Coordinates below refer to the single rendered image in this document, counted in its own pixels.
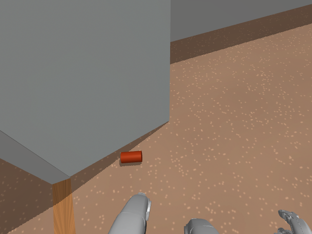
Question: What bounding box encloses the right robot hand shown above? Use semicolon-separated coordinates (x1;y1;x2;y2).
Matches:
274;210;312;234

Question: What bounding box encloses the can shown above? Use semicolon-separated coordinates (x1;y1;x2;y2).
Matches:
120;151;142;163

